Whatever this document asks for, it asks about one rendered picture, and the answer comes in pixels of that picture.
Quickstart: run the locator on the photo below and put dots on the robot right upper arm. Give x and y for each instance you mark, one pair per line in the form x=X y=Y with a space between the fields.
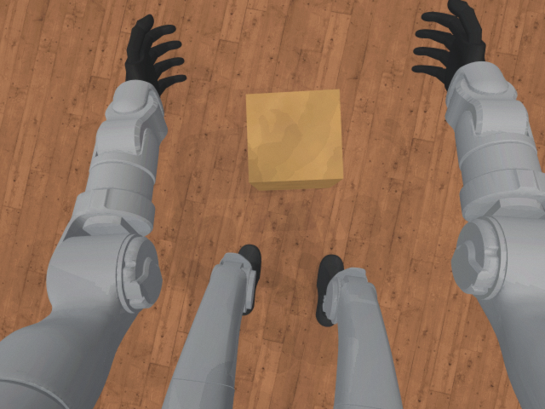
x=501 y=261

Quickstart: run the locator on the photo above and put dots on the robot left upper arm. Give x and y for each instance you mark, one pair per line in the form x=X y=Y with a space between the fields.
x=97 y=286

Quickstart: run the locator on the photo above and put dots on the left robot shin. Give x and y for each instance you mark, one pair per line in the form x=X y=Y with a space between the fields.
x=232 y=257

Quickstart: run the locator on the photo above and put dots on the carton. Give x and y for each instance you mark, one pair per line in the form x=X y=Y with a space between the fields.
x=294 y=139

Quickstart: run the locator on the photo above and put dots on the right robot hand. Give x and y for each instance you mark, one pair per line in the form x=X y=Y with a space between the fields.
x=465 y=45

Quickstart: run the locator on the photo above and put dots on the right robot thigh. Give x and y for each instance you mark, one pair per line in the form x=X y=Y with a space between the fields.
x=365 y=375

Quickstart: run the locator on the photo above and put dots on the robot left forearm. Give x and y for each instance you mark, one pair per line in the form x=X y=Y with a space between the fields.
x=123 y=169

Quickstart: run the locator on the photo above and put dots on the robot right forearm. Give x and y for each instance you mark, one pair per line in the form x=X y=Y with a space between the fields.
x=496 y=151

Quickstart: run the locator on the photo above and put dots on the left robot hand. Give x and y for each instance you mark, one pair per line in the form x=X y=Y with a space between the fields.
x=141 y=57

